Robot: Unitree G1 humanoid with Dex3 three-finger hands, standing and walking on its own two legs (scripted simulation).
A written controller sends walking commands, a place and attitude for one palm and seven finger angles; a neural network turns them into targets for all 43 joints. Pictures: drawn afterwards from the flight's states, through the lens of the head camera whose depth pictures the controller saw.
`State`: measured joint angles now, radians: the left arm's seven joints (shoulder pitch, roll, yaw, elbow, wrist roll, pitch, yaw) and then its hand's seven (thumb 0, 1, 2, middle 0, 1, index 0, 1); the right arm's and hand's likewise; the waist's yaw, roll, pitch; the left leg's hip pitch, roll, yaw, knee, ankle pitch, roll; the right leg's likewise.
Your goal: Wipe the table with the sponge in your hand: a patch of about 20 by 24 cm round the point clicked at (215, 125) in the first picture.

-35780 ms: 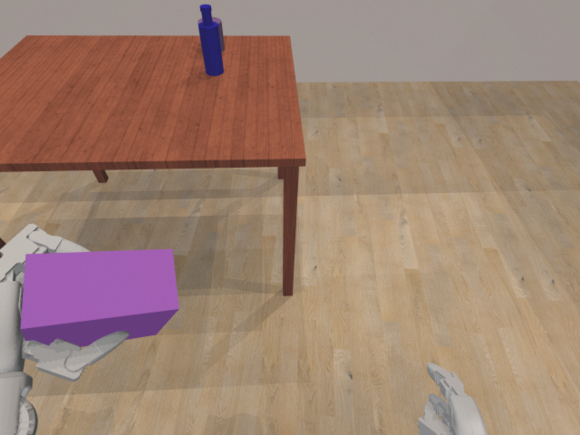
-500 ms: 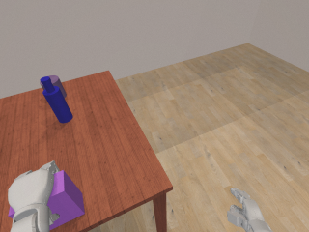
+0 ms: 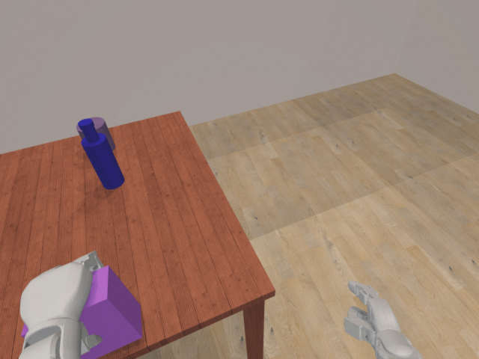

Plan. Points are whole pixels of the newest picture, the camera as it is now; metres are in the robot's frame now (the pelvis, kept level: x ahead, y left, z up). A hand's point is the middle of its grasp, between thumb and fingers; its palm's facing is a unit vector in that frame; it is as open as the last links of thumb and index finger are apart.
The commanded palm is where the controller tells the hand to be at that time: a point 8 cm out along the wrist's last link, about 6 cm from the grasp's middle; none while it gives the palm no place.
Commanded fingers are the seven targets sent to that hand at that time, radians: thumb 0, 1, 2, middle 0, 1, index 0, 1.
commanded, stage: lift the sponge slowly off the table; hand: left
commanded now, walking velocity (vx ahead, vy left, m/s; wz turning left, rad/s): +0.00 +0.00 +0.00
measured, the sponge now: (96, 324) +0.15 +0.28 -0.01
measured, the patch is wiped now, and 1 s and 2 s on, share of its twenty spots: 1.00 1.00 1.00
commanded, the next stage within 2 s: bring the sponge back beside the body in 1.28 s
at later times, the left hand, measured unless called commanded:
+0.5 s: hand (77, 299) +0.16 +0.27 +0.08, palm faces +0.04 -0.14 -0.99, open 10.6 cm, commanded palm +0.13 +0.27 +0.15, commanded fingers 0.00 0.10 1.30 -1.20 -1.60 -1.20 -1.60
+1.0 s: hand (78, 276) +0.18 +0.27 +0.11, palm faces +0.08 -0.10 -0.99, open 10.6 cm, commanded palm +0.14 +0.27 +0.18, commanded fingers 0.00 0.10 1.30 -1.20 -1.60 -1.20 -1.60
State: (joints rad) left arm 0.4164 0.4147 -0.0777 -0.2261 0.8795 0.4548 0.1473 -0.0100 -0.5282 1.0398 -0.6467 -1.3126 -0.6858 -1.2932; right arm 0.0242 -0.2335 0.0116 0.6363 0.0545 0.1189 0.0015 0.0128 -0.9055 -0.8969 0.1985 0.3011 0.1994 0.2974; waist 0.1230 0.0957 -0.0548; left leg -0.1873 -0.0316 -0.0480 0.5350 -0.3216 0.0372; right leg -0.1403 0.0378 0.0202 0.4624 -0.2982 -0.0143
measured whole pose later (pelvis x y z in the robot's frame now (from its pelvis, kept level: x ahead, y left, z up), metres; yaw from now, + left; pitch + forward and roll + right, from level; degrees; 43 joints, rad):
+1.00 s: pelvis -0.02 -0.03 +0.00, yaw +0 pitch -4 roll +0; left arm 0.24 0.52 -0.03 -0.27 0.84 0.51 0.02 -0.01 -0.54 1.04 -0.66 -1.30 -0.70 -1.28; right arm 0.00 -0.27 0.02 0.66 0.06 0.08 -0.05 0.01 -0.91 -0.90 0.20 0.30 0.20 0.30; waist 0.12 0.12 -0.01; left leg -0.12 -0.01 -0.06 0.46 -0.26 -0.01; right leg -0.10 0.06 0.01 0.43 -0.26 -0.05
